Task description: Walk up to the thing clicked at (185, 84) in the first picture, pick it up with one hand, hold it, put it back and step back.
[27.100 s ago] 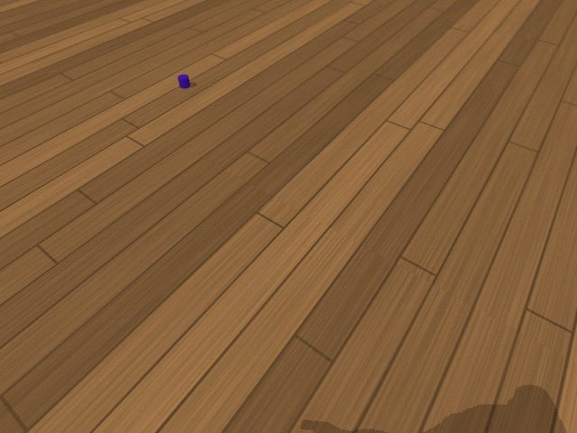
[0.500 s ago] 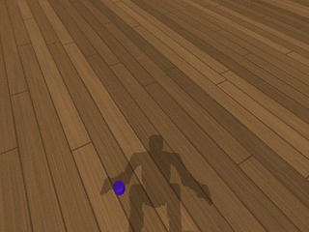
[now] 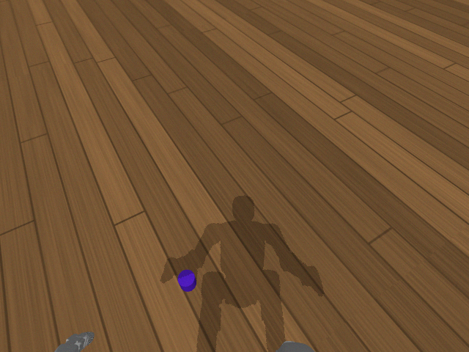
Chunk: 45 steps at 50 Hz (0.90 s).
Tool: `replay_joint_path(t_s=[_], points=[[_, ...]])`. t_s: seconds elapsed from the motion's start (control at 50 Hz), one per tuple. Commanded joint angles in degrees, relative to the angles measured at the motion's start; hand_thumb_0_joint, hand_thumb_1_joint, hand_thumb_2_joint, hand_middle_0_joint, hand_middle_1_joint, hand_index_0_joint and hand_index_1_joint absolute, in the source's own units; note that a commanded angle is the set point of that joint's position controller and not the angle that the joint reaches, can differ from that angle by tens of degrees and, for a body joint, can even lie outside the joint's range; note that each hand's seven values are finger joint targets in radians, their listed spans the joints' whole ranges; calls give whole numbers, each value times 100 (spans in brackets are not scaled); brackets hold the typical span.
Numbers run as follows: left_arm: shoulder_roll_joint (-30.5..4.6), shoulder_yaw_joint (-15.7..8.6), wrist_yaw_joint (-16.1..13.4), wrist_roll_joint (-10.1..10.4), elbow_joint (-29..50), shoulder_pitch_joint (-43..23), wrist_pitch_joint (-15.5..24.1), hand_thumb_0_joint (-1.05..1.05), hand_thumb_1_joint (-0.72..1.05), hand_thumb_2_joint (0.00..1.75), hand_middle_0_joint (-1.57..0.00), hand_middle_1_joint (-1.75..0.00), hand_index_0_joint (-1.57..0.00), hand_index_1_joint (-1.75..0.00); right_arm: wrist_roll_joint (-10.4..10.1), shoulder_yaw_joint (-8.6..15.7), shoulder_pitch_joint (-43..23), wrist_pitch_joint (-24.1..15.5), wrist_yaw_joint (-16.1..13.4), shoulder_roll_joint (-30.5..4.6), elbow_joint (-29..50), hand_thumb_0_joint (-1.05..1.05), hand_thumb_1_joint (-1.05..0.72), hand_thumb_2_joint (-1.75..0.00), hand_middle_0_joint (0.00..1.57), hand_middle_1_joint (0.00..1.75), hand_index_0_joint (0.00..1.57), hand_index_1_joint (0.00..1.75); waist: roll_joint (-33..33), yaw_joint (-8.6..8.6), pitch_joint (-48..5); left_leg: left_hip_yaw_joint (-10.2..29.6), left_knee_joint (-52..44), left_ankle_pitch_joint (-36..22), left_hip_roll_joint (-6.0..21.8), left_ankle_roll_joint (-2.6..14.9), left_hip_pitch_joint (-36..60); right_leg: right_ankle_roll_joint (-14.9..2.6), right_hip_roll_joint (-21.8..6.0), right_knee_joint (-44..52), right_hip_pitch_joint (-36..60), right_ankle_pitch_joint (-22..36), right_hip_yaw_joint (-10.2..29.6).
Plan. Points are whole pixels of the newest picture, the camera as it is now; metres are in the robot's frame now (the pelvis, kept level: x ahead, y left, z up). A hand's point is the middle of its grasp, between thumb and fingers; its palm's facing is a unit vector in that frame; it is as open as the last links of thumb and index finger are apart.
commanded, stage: walk up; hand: left
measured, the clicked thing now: (187, 280) +0.47 +0.22 -0.73
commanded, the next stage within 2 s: none
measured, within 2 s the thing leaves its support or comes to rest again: neither
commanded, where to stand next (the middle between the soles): +0.07 +0.00 m, yaw -3 degrees
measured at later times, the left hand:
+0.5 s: hand out of the picture +0.08 +0.25 -0.15, palm faces -0.03 -0.94 -0.34, open 7.4 cm
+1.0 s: hand out of the picture +0.03 +0.27 -0.15, palm faces -0.07 -0.92 -0.39, open 7.4 cm
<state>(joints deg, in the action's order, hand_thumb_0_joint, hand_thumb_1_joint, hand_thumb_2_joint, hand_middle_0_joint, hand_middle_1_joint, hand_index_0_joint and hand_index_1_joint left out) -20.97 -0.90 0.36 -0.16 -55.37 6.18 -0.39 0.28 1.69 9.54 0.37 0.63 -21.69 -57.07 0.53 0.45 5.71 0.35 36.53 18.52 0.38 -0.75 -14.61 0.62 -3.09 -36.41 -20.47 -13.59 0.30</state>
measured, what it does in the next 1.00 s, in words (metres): steps on the spot: right foot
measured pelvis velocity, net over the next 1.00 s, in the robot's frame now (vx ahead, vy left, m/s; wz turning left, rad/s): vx -0.04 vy -0.01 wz -0.07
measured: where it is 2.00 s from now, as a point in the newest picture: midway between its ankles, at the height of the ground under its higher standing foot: outside the picture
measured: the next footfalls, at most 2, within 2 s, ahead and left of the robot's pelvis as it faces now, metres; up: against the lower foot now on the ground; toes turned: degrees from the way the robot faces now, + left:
right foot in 0.94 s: -0.04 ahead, -0.12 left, +0.00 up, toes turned -3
left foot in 1.24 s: +0.16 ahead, +0.11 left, +0.00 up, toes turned -2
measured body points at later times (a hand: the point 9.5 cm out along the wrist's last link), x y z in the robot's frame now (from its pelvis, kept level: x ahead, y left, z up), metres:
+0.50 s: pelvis -0.01 -0.01 +0.01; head +0.04 -0.01 +0.46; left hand +0.08 +0.30 -0.12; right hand +0.08 -0.33 -0.12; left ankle +0.01 +0.13 -0.72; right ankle +0.07 -0.14 -0.72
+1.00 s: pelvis -0.04 -0.01 +0.00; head -0.01 -0.01 +0.45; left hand +0.03 +0.31 -0.12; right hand +0.02 -0.34 -0.12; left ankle +0.01 +0.12 -0.70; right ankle -0.08 -0.12 -0.72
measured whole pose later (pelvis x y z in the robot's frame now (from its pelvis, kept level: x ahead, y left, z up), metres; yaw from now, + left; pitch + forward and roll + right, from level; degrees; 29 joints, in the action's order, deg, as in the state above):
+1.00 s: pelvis -0.04 -0.01 +0.00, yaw -4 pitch -2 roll -2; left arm -22.7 -4.7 2.4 -2.8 -54.4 14.8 -0.4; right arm 2.6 4.2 12.2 0.7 0.5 -23.6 -53.4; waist 1.9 1.0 4.7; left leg 2.3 50.8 26.9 2.4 1.7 -24.5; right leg -2.5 3.0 -36.4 -11.3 -23.2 -0.3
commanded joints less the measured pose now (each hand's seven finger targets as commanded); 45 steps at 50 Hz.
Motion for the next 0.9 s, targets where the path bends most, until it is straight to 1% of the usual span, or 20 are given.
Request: replay_joint_path(t_s=[0.0, 0.06, 0.1, 0.24, 0.36, 0.42, 0.44, 0.5, 0.6, 0.62, 0.64, 0.66, 0.68, 0.7, 0.72, 0.74, 0.78, 0.82, 0.86, 0.88], points=[[-1256, -395, -47, 1, 142, -114, 41, 0, 90, 90, -20, -30, -20, -30, 3, 332, -408, -191, -148, -1582, 259, 0, -90, -90, 20, 30, 20, 30, 176, 130, -510, 1074, -1110, -1173, 1065, 741, -560, -304, 36, 198, 752, 272, 202], [-1365, -390, 2, -8, 100, -232, 62, 0, 90, 90, -20, -30, -20, -30, 1, 314, -383, -144, -150, -1464, 196, 0, -90, -90, 20, 30, 20, 30, 441, 24, -624, 793, -1029, -483, 711, 502, -536, -406, -148, 456, 741, 689, 428], [-1327, -360, 15, 0, 58, -269, 33, 0, 90, 90, -20, -30, -20, -30, 15, 309, -482, -115, -145, -1417, 161, 0, -90, -90, 20, 30, 20, 30, 429, 44, -598, 805, -1153, -67, 702, 491, -405, -405, -145, 586, 549, 211, 519], [-1403, -356, 48, -64, -140, -364, 55, 0, 90, 90, -20, -30, -20, -30, -4, 259, -576, -105, -99, -1273, 23, 0, -90, -90, 20, 30, 20, 30, -80, 12, -661, 570, -1085, 437, 508, 405, -223, -434, -378, 1231, 458, -231, 902], [-1391, -358, 45, -75, -195, -476, 71, 0, 90, 90, -20, -30, -20, -30, -5, 228, -439, -128, -74, -1279, -156, 0, -90, -90, 20, 30, 20, 30, -345, -72, -942, 445, -1058, 20, 463, 363, 113, -423, -487, 1440, 547, -78, 973], [-1342, -362, 40, -41, -257, -421, 52, 0, 90, 90, -20, -30, -20, -30, -7, 215, -542, -138, -78, -1311, -191, 0, -90, -90, 20, 30, 20, 30, -201, 10, -840, 532, -1217, -143, 541, 369, 21, -357, -390, 1359, 635, 12, 844], [-1483, -405, 26, -8, -206, -420, -13, 0, 90, 90, -20, -30, -20, -30, -30, 257, -665, -56, -86, -1423, -140, 0, -90, -90, 20, 30, 20, 30, -232, 22, -445, 503, -904, -998, 492, 352, -116, -376, -438, 1157, 347, 1103, 814], [-1499, -438, 4, -7, -51, -365, -86, 0, 90, 90, -20, -30, -20, -30, -83, 273, -420, -8, -129, -1364, -84, 0, -90, -90, 20, 30, 20, 30, -396, -30, -1080, 293, -242, -1392, 337, 353, 163, -663, -619, 934, 552, 1967, 812], [-1570, -482, -14, -57, 325, -704, -221, 0, 90, 90, -20, -30, -20, -30, -25, 366, -14, 92, -139, -1322, 19, 0, -90, -90, 20, 30, 20, 30, -821, -149, -1172, 216, 512, 49, 73, 396, 107, -976, -995, 912, -121, 893, 1240], [-1574, -490, -16, -73, 397, -792, -243, 0, 90, 90, -20, -30, -20, -30, -2, 393, 120, 97, -139, -1319, 23, 0, -90, -90, 20, 30, 20, 30, -817, -208, -1147, 331, 487, 302, 122, 458, 112, -974, -985, 765, -347, 550, 1246], [-1527, -487, -22, -69, 462, -887, -269, 0, 90, 90, -20, -30, -20, -30, 21, 425, 194, 100, -133, -1403, 52, 0, -90, -90, 20, 30, 20, 30, -592, -278, -1028, 695, 105, 413, 360, 633, -23, -822, -691, 284, -606, 12, 1131], [-1392, -456, -44, -70, 506, -931, -291, 0, 90, 90, -20, -30, -20, -30, 61, 490, 141, 88, -132, -1658, 125, 0, -90, -90, 20, 30, 20, 30, 246, -353, -799, 1544, -1159, 65, 1029, 902, -478, -498, 68, -647, -684, -925, 622], [-1215, -474, -56, -82, 467, -673, -339, 0, 90, 90, -20, -30, -20, -30, 119, 595, -234, 48, -120, -2076, 290, 0, -90, -90, 20, 30, 20, 30, 1297, -252, -693, 2728, -2087, -130, 1948, 1387, -1052, -298, 782, -2298, -447, -1686, 325], [-1287, -538, -79, -115, 477, -435, -372, 0, 90, 90, -20, -30, -20, -30, 195, 657, -463, -6, -131, -2285, 499, 0, -90, -90, 20, 30, 20, 30, 1130, -151, -655, 3164, -2172, -243, 2250, 1735, -1185, -264, 784, -3070, -482, -1908, 920], [-1358, -563, -102, -66, 379, -217, -383, 0, 90, 90, -20, -30, -20, -30, 217, 611, -777, -10, -179, -2078, 643, 0, -90, -90, 20, 30, 20, 30, 636, 27, -581, 2482, -1856, -551, 2053, 1654, -1264, -263, 713, -3519, -533, -1775, 1049], [-1322, -557, -88, -38, 310, 85, -370, 0, 90, 90, -20, -30, -20, -30, 217, 540, -980, -46, -212, -1823, 696, 0, -90, -90, 20, 30, 20, 30, 343, 233, -663, 1897, -1573, -356, 1697, 1390, -1062, -267, 675, -3575, -560, -1515, 1002], [-1348, -597, 8, -73, 339, 364, -257, 0, 90, 90, -20, -30, -20, -30, 227, 572, -655, -170, -234, -1773, 757, 0, -90, -90, 20, 30, 20, 30, 516, 166, -1027, 1697, -1283, 663, 1477, 1196, -186, -213, 388, -2548, -595, -1322, 716], [-1302, -613, 144, -176, 466, 256, -131, 0, 90, 90, -20, -30, -20, -30, 310, 624, -191, -218, -168, -1834, 684, 0, -90, -90, 20, 30, 20, 30, 692, -118, -1193, 1677, -1403, 1640, 1408, 1185, 276, -116, 380, -1344, -375, -2002, 227], [-1262, -645, 175, -241, 467, 593, -27, 0, 90, 90, -20, -30, -20, -30, 338, 689, -13, -181, -97, -1963, 730, 0, -90, -90, 20, 30, 20, 30, 908, -12, -1048, 1537, -1194, 1442, 1468, 1269, 446, -282, 351, 80, 145, -2158, -50], [-1228, -675, 155, -267, 351, 853, 51, 0, 90, 90, -20, -30, -20, -30, 341, 674, 71, -143, -58, -1881, 755, 0, -90, -90, 20, 30, 20, 30, 614, 120, -924, 1103, -772, 1432, 1171, 1136, 105, -353, 509, 1141, 828, -1544, -301]])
